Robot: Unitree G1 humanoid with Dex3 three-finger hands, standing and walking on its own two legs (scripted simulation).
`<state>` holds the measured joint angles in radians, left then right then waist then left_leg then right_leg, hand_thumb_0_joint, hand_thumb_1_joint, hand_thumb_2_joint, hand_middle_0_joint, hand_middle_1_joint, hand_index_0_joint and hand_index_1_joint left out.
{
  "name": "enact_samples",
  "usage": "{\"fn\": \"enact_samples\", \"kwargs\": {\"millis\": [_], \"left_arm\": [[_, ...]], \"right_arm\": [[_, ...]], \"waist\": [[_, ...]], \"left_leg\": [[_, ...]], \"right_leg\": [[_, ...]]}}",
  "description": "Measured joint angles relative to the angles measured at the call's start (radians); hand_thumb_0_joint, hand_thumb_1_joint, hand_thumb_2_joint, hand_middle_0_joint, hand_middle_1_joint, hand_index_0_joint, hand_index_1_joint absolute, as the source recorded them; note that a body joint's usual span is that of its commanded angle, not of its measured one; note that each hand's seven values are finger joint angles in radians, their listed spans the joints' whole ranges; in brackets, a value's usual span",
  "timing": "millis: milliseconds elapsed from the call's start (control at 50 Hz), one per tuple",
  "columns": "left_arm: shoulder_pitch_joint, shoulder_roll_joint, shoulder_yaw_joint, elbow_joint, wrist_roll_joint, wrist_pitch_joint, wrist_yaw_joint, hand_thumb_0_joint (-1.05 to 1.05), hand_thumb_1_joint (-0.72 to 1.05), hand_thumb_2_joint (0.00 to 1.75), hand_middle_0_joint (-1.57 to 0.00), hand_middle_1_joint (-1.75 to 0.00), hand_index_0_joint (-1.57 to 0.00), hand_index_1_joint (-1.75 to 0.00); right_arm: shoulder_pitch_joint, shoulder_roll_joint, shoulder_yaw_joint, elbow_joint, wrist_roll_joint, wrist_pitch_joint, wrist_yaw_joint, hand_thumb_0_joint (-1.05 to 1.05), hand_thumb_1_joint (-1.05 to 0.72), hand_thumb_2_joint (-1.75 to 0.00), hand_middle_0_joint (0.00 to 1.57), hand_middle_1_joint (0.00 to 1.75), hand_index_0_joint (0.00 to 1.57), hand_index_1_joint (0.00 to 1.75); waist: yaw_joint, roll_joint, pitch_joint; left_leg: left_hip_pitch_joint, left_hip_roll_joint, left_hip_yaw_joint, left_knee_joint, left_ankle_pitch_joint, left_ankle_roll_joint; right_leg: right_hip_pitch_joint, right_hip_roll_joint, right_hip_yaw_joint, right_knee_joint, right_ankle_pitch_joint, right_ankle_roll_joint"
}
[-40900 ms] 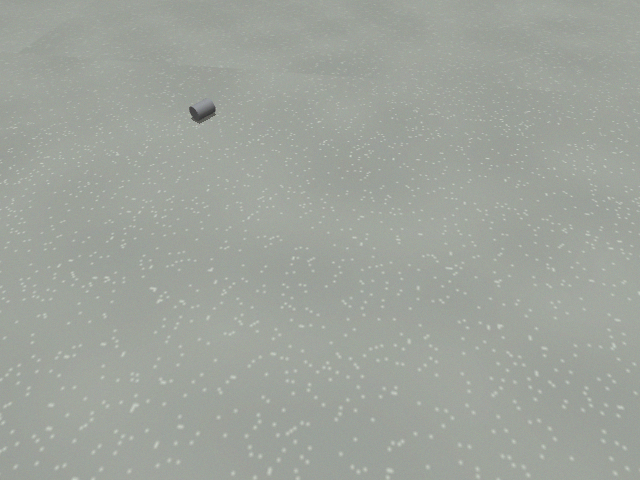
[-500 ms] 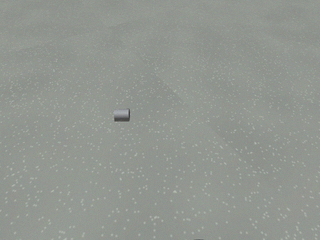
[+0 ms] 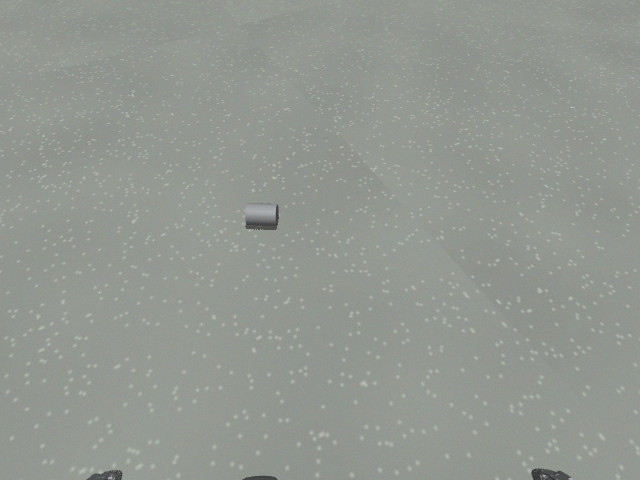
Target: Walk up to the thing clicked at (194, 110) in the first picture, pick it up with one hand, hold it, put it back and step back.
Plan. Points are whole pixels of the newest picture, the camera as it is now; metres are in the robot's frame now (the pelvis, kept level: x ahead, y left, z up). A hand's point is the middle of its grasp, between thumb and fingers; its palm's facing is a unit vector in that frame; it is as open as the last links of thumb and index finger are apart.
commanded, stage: step back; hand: left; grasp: from above
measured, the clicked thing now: (262, 214) +1.10 +0.25 -0.72
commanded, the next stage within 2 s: stand in 0.08 s
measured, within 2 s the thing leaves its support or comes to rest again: neither
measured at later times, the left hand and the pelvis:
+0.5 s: hand out of the picture +0.08 +0.25 -0.13, palm faces -0.04 -0.94 -0.34, open 7.4 cm; pelvis +0.00 +0.00 +0.02, yaw -1 degrees
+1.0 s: hand out of the picture +0.08 +0.24 -0.13, palm faces -0.05 -0.94 -0.34, open 7.4 cm; pelvis +0.00 -0.01 +0.02, yaw -1 degrees
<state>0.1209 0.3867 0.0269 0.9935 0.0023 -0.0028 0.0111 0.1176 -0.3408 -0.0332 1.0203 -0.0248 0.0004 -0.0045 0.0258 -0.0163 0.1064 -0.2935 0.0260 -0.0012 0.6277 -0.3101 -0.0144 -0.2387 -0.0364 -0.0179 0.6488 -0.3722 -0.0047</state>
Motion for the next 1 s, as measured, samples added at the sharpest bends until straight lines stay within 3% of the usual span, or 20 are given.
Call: {"fn": "enact_samples", "kwargs": {"millis": [40, 220, 560, 1000], "left_arm": [[-0.004, 0.003, 0.001, 0.006, 0.002, -0.007, -0.001, 0.01, 0.90, 0.90, -0.20, -0.30, -0.20, -0.30], [-0.026, -0.030, -0.030, 0.077, -0.001, -0.010, -0.012, 0.01, 0.90, 0.90, -0.20, -0.30, -0.20, -0.30], [-0.027, -0.038, -0.030, 0.152, 0.007, -0.017, -0.022, 0.01, 0.90, 0.90, -0.20, -0.30, -0.20, -0.30], [-0.016, -0.040, -0.030, 0.151, 0.005, -0.015, -0.023, 0.01, 0.90, 0.90, -0.20, -0.30, -0.20, -0.30]], "right_arm": [[-0.024, 0.005, 0.006, 0.004, 0.004, 0.005, -0.001, 0.01, -0.91, -0.89, 0.21, 0.30, 0.21, 0.30], [-0.079, -0.006, 0.024, 0.035, 0.013, -0.014, 0.008, 0.01, -0.91, -0.89, 0.21, 0.30, 0.21, 0.30], [-0.042, -0.011, 0.025, 0.116, 0.012, -0.011, 0.016, 0.01, -0.91, -0.89, 0.21, 0.30, 0.21, 0.30], [-0.011, -0.012, 0.031, 0.134, 0.010, -0.014, 0.013, 0.01, -0.91, -0.89, 0.21, 0.30, 0.21, 0.30]], "waist": [[0.001, 0.000, -0.008], [-0.013, 0.021, -0.038], [-0.029, 0.023, -0.043], [-0.034, 0.025, -0.056]], "left_leg": [[-0.004, 0.010, 0.003, 0.008, -0.007, -0.004], [0.073, 0.006, 0.008, -0.103, 0.042, -0.003], [0.153, 0.013, 0.013, -0.280, 0.147, -0.016], [0.152, 0.020, 0.017, -0.299, 0.155, -0.022]], "right_leg": [[0.013, 0.008, 0.003, -0.031, -0.004, 0.023], [0.092, 0.006, 0.004, -0.150, 0.057, 0.030], [0.157, 0.015, 0.005, -0.302, 0.151, 0.021], [0.151, 0.022, 0.009, -0.316, 0.159, 0.015]]}}
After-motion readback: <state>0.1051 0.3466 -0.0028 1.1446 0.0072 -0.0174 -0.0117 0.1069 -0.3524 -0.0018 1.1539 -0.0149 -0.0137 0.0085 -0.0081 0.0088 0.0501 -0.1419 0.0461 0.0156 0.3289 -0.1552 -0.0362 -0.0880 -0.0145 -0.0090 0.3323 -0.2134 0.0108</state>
